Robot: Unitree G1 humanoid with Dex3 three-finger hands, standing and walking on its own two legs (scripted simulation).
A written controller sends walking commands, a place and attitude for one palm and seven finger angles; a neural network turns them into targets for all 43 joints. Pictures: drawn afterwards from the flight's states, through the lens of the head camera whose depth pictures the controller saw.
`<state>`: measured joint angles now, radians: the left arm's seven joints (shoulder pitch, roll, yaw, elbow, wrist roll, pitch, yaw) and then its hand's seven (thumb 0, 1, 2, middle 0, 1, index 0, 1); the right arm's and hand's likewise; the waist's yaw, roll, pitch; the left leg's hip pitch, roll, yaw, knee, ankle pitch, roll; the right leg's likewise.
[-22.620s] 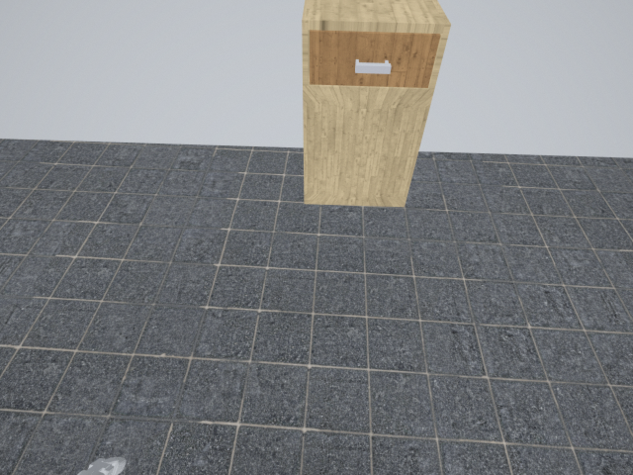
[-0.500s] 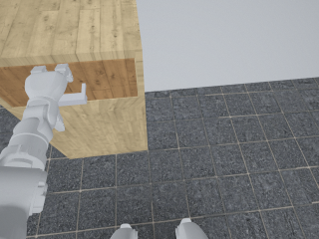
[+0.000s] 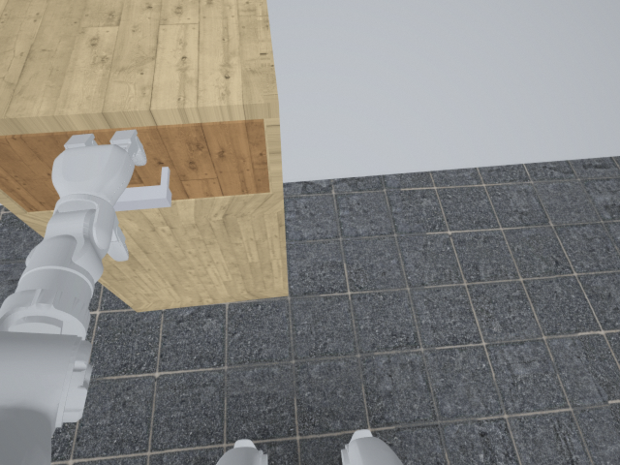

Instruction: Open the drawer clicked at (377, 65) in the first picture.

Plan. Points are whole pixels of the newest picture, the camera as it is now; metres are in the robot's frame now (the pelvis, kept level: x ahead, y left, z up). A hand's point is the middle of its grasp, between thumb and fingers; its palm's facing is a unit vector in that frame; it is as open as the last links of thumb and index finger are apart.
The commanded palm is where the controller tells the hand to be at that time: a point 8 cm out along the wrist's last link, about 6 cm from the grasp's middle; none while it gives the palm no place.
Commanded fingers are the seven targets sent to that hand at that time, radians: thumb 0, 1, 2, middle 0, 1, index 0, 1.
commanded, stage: re-aim the fingers above the handle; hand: left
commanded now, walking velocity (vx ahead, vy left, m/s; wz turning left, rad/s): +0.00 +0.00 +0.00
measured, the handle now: (131, 187) +0.53 +0.26 -0.04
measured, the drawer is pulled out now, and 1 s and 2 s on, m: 0.00 0.00 0.00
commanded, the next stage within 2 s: lower the fingers behind the handle in 0.32 s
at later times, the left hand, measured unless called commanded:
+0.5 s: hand (115, 193) +0.48 +0.25 +0.01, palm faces -0.08 -0.02 -1.00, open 13.8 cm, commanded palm +0.46 +0.25 +0.06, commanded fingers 0.00 -0.50 0.30 -0.30 -1.20 -0.30 -1.20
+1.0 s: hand (125, 208) +0.48 +0.25 -0.03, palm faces -0.08 -0.01 -1.00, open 13.8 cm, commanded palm +0.46 +0.24 +0.03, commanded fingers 0.00 -0.50 0.30 -0.30 -1.20 -0.30 -1.20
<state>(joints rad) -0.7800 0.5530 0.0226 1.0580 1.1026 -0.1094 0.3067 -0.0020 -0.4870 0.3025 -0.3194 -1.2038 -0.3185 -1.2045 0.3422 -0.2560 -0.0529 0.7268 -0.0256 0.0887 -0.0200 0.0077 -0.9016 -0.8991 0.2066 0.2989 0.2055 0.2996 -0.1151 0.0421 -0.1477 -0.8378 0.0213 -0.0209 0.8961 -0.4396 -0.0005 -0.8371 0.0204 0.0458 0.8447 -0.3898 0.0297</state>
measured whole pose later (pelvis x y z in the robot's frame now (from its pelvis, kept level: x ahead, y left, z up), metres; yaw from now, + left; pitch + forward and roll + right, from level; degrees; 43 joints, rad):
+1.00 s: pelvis -0.01 +0.00 -0.02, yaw +0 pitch +26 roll -2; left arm -0.84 0.56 0.03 1.12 1.13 -0.08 0.37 0.00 -0.49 0.30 -0.32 -1.20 -0.32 -1.20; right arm 0.32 -0.25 -0.05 0.75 -0.05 0.07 -0.01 0.01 -0.90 -0.90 0.21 0.30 0.21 0.30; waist -0.14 0.04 -0.16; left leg -1.00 0.02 -0.03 1.03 -0.48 0.00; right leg -0.99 0.02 0.04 0.96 -0.42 0.04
